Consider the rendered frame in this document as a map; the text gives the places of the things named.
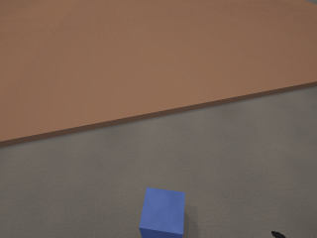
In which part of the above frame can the carton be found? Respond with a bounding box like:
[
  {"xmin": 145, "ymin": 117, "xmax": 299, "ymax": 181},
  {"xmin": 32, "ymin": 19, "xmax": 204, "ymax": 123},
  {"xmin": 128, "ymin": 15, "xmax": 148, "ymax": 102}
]
[{"xmin": 139, "ymin": 187, "xmax": 185, "ymax": 238}]

